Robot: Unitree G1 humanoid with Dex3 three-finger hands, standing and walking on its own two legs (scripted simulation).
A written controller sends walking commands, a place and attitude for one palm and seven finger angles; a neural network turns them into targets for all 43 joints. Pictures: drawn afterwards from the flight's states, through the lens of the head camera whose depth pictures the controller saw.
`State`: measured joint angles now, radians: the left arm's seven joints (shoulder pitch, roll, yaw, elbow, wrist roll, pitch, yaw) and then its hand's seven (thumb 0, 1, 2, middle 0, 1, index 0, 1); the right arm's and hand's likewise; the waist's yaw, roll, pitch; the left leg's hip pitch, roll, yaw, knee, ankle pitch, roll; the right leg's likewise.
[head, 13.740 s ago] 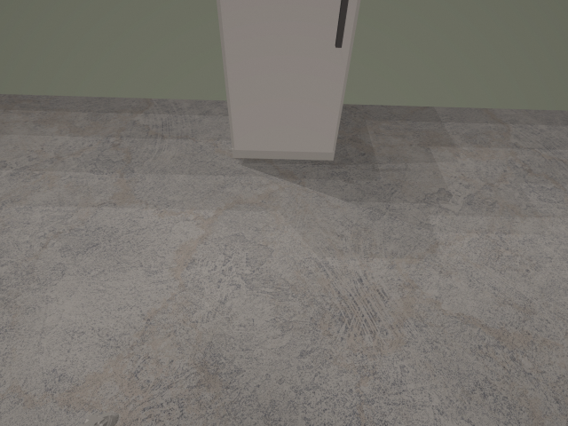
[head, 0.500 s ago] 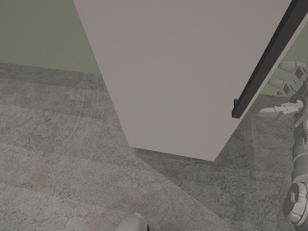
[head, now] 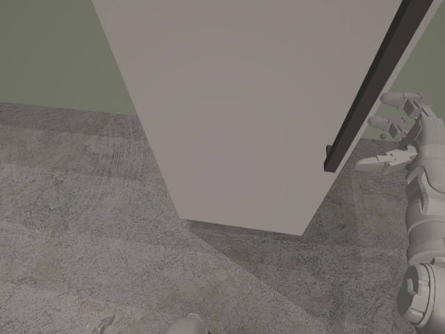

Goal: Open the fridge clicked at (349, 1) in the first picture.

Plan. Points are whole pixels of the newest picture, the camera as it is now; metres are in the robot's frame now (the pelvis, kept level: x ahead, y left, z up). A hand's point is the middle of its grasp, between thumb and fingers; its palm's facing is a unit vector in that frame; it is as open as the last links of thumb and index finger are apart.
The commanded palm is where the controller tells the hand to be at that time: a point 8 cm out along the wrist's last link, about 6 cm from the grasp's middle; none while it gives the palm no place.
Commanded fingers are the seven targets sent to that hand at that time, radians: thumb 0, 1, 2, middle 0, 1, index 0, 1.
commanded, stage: feel for the door with the fingertips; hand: right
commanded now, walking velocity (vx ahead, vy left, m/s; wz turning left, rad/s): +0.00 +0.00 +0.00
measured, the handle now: (367, 81) +0.52 -0.17 +0.16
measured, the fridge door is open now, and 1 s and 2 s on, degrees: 0 0 0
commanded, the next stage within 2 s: slide the fingers in behind the handle in 0.98 s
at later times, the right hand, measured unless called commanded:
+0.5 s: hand (366, 138) +0.45 -0.18 +0.10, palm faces +0.05 +1.00 -0.02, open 14.0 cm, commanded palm +0.43 -0.24 +0.10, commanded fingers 0.00 0.50 -0.30 0.30 1.20 0.30 1.20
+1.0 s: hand (367, 125) +0.48 -0.19 +0.11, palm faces +0.04 +1.00 -0.02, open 14.0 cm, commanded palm +0.46 -0.24 +0.10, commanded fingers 0.00 0.50 -0.30 0.30 1.20 0.30 1.20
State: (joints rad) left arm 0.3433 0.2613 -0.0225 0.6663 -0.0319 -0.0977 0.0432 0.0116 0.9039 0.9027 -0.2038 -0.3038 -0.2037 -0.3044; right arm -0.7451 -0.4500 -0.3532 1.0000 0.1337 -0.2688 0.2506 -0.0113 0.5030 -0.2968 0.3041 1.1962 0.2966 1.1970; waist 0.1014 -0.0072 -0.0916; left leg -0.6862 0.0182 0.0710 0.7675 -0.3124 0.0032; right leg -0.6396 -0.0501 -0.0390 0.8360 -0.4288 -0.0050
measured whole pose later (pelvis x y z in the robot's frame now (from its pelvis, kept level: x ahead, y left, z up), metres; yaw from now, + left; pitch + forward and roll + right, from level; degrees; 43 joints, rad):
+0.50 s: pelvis -0.01 +0.00 +0.00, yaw +0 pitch +12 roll +1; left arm 0.35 0.26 -0.02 0.69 -0.03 -0.11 0.04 0.01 0.90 0.90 -0.20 -0.30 -0.20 -0.30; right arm -0.76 -0.39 -0.31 1.02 0.12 -0.29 0.17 -0.01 0.50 -0.30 0.30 1.20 0.30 1.20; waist 0.11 -0.01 -0.08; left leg -0.68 0.02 0.07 0.77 -0.30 0.01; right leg -0.63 -0.05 -0.04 0.83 -0.41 0.00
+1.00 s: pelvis -0.01 +0.00 -0.01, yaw +0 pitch +15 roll +1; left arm 0.39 0.27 -0.02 0.71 -0.01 -0.12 0.03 0.01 0.90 0.90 -0.20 -0.30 -0.20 -0.30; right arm -0.89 -0.47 -0.36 1.14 0.09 -0.30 0.19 -0.01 0.50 -0.30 0.30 1.20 0.30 1.20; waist 0.14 -0.01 -0.09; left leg -0.75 0.02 0.07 0.79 -0.30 0.01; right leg -0.71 -0.05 -0.04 0.87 -0.42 -0.01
